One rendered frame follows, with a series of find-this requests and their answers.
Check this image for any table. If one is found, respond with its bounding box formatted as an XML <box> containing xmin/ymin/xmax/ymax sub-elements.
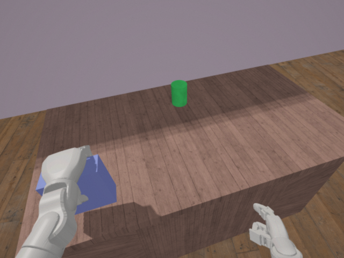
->
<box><xmin>15</xmin><ymin>65</ymin><xmax>344</xmax><ymax>258</ymax></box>

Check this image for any left robot hand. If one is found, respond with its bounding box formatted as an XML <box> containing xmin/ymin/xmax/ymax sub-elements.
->
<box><xmin>41</xmin><ymin>145</ymin><xmax>93</xmax><ymax>205</ymax></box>

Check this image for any robot left forearm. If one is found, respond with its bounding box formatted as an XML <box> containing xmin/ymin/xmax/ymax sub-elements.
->
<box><xmin>15</xmin><ymin>179</ymin><xmax>78</xmax><ymax>258</ymax></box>

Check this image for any right robot hand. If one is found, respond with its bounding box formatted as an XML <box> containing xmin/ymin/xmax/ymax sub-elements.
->
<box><xmin>249</xmin><ymin>203</ymin><xmax>289</xmax><ymax>249</ymax></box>

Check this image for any robot right forearm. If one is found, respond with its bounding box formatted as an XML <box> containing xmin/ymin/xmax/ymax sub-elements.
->
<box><xmin>270</xmin><ymin>236</ymin><xmax>303</xmax><ymax>258</ymax></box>

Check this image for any sponge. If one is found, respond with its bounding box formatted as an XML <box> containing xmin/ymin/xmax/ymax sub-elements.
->
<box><xmin>36</xmin><ymin>154</ymin><xmax>117</xmax><ymax>215</ymax></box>

